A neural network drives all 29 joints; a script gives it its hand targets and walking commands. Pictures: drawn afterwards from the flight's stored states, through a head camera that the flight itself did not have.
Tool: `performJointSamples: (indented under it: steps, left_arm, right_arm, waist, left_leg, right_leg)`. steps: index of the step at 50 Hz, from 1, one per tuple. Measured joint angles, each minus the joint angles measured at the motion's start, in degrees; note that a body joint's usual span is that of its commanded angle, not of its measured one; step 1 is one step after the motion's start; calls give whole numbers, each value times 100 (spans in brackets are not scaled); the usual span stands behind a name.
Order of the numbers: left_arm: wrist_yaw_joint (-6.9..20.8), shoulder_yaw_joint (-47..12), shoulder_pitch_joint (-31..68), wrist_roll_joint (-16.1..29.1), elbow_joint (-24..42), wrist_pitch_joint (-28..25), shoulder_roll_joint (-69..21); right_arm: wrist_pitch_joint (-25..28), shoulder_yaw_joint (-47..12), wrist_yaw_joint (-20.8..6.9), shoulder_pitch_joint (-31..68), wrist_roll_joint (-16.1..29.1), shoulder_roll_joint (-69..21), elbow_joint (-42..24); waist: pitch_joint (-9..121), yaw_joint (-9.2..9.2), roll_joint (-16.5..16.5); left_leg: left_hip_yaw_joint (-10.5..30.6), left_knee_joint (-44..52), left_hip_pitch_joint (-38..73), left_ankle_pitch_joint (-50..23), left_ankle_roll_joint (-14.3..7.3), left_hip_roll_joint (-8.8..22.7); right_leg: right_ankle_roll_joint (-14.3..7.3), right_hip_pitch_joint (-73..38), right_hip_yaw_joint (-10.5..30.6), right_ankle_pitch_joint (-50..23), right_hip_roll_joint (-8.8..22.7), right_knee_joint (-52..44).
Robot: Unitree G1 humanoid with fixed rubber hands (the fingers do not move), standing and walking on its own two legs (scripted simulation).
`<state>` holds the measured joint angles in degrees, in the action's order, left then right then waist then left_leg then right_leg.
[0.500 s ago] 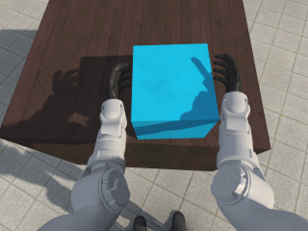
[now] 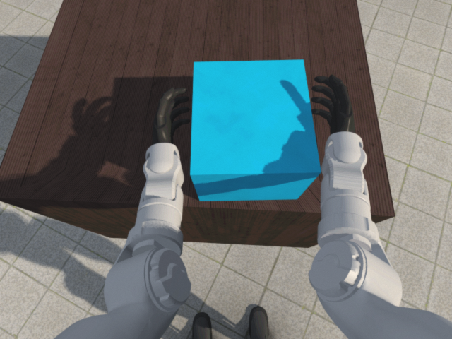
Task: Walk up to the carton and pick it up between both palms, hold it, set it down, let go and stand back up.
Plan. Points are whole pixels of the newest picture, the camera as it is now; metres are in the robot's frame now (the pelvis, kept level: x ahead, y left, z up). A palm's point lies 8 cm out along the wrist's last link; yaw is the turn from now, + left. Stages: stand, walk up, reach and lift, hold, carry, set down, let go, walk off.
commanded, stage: set down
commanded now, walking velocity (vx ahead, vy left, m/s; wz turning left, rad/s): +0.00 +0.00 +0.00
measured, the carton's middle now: (248, 134) +0.48 -0.05 -0.06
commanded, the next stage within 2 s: none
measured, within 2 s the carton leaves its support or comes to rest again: neither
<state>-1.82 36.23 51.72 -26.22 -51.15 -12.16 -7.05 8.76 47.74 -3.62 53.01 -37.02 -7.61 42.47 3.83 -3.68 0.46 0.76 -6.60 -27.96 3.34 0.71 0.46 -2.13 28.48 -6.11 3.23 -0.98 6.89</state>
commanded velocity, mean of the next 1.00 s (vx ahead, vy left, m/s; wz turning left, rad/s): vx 0.00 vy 0.00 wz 0.00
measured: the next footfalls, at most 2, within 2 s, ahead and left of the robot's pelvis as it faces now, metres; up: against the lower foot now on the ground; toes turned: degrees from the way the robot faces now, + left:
none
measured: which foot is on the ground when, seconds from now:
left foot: down 0.00-1.00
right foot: down 0.00-1.00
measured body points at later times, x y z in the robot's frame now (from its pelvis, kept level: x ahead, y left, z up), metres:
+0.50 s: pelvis -0.03 +0.02 -0.02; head +0.14 +0.00 +0.40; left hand +0.49 +0.12 +0.01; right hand +0.47 -0.20 +0.01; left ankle -0.04 +0.13 -0.75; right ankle -0.04 -0.09 -0.75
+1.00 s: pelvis -0.06 +0.01 -0.02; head +0.09 +0.00 +0.40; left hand +0.49 +0.16 +0.07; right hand +0.46 -0.27 +0.09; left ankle -0.04 +0.13 -0.75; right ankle -0.04 -0.09 -0.75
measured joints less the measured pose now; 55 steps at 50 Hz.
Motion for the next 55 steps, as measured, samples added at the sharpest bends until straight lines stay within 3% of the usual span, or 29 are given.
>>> performJointSamples:
  steps: [5, 12, 17, 21, 26, 30, 36, 42, 49, 55]
  left_arm:
    - [-62, -279, 48, 269, -451, -139, 220]
    - [-389, -1341, 572, 1464, -1705, -443, 977]
    - [-477, -1768, 1021, 1924, -2264, -579, 1259]
    - [-595, -2284, 1271, 2328, -2510, -582, 1400]
    - [-723, -2945, 1396, 2863, -2765, -486, 1470]
    - [-648, -3275, 1626, 3355, -3220, -471, 1619]
    - [-362, -3636, 1794, 4122, -3689, -763, 2015]
    - [-271, -4165, 2147, 4762, -3857, -731, 2390]
    - [-261, -4746, 2489, 5250, -3857, -460, 2492]
    - [-188, -4739, 2579, 5362, -3854, -309, 2468]
  right_arm:
    - [-15, -342, 102, -29, 406, 318, 440]
    - [185, -1736, 454, 454, 2016, 1195, 1866]
    - [422, -2452, 553, 889, 2694, 1604, 2586]
    - [488, -2881, 575, 1134, 3221, 1856, 3072]
    - [452, -3238, 507, 1276, 3748, 2127, 3682]
    - [438, -3598, 486, 1468, 4039, 2333, 4068]
    - [530, -4175, 432, 1613, 4526, 2639, 4196]
    - [396, -4816, 176, 2166, 5461, 3085, 4574]
    - [167, -5411, -198, 2597, 6107, 3352, 4913]
    - [89, -5669, -220, 2529, 6309, 3358, 4756]
  waist:
    - [294, 118, 9]
    - [927, 174, 118]
    - [1132, 145, 194]
    - [1186, 248, 126]
    - [1545, 494, 127]
    - [1596, 639, 233]
    - [1702, 416, 208]
    - [1477, 233, 3]
    - [1484, 301, -112]
    - [1543, 383, -60]
  left_leg:
    - [-80, -77, -247, 31, -14, 6]
    - [-160, -470, -1269, 82, -130, 3]
    - [-138, -437, -1744, -91, -136, -32]
    - [-230, -614, -1949, -60, -144, -35]
    - [-260, -953, -2261, 85, -93, 6]
    - [-162, -1249, -2388, 208, -80, 76]
    - [-92, -1174, -2450, 82, -88, 31]
    - [-155, -1233, -2328, 55, -61, 0]
    - [-257, -1503, -2409, 203, -41, 47]
    - [-267, -1636, -2481, 316, -52, 83]
  right_leg:
    - [-1, 271, 85, -15, -5, 57]
    - [90, 1280, 446, -118, -23, 336]
    - [212, 1760, 641, -344, -11, 315]
    - [206, 1898, 651, -439, -2, 286]
    - [174, 1980, 622, -501, -26, 90]
    - [142, 2009, 592, -505, -108, 170]
    - [124, 2239, 530, -386, -67, 510]
    - [111, 2308, 589, -231, -31, 939]
    - [108, 2452, 676, -95, -71, 1261]
    - [126, 2498, 684, -28, -103, 1324]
